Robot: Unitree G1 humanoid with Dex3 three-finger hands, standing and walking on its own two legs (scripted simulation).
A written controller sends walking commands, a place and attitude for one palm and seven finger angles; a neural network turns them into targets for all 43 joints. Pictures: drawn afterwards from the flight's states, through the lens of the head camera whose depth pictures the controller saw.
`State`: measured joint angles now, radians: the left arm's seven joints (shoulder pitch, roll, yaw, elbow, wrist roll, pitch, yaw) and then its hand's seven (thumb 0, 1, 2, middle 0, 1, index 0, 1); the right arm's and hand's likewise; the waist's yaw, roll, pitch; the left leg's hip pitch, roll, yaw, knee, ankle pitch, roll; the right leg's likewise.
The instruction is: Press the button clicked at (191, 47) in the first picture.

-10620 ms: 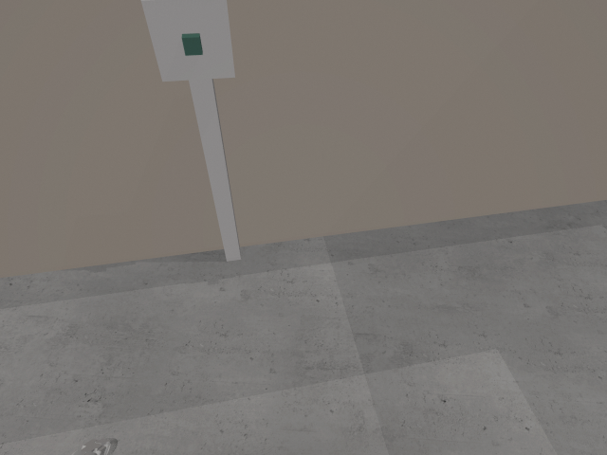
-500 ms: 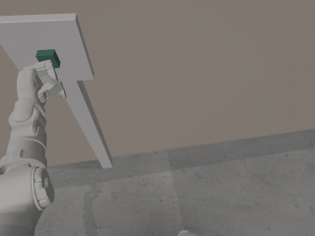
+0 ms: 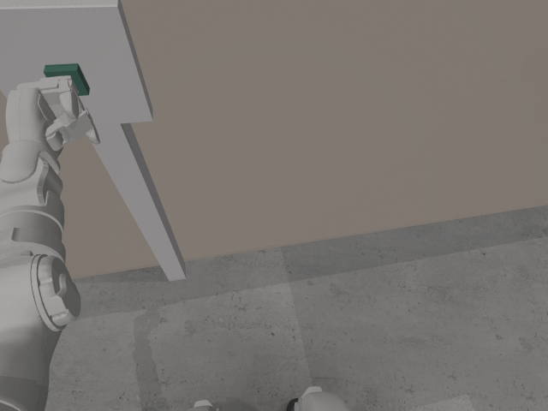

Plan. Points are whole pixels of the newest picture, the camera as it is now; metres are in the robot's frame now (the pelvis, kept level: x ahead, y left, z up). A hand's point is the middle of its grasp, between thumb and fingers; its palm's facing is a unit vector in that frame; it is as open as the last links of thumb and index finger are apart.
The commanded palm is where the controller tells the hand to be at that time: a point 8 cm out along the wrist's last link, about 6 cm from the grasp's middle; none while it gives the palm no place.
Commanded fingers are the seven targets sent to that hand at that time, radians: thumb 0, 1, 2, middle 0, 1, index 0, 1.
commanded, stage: press the button with the knuckle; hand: left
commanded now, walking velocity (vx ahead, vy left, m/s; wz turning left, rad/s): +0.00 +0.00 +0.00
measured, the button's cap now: (68, 77) +0.55 +0.25 +0.15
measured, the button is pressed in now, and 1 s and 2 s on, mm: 7 0 0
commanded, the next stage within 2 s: hold the button down briefly in 0.12 s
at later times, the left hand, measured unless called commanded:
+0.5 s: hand (84, 115) +0.50 +0.23 +0.12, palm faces +0.14 -0.99 -0.02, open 3.5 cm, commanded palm +0.51 +0.27 +0.12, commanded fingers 0.00 0.90 0.90 -1.30 -1.50 -1.30 -1.50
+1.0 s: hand (84, 124) +0.49 +0.23 +0.12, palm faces +0.13 -0.99 +0.00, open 3.4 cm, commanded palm +0.44 +0.27 +0.12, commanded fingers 0.00 0.90 0.90 -1.30 -1.50 -1.30 -1.50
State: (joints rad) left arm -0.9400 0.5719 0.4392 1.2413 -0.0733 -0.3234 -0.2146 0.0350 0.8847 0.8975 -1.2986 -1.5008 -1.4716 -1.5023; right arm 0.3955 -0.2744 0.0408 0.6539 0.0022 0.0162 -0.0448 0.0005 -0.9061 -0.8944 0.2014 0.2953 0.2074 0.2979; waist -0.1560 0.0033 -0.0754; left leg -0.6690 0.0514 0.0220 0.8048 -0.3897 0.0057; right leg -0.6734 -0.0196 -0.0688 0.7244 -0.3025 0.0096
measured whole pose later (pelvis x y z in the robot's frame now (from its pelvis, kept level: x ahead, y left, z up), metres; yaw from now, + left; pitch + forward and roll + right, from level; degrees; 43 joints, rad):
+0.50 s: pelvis -0.02 -0.01 -0.01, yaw +1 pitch +17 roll -3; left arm -1.08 0.66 0.40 1.35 -0.06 -0.31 -0.20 0.03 0.85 0.94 -1.30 -1.50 -1.52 -1.50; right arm 0.43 -0.30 0.06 0.67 0.00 -0.02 -0.05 0.00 -0.91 -0.89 0.20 0.30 0.21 0.30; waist -0.20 0.01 -0.06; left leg -0.79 0.05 -0.01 0.86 -0.37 0.00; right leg -0.78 -0.02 -0.10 0.77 -0.29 0.00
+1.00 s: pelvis -0.01 +0.00 +0.00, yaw -1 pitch +15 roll -2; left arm -0.89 0.58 0.44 1.17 -0.10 -0.30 -0.23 0.02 0.90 0.90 -1.30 -1.50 -1.47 -1.50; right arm 0.43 -0.28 0.04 0.62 0.01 0.01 -0.04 0.00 -0.91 -0.89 0.20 0.30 0.21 0.30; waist -0.15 0.01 -0.09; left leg -0.70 0.06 0.03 0.82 -0.39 0.00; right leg -0.71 -0.01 -0.06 0.74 -0.29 0.00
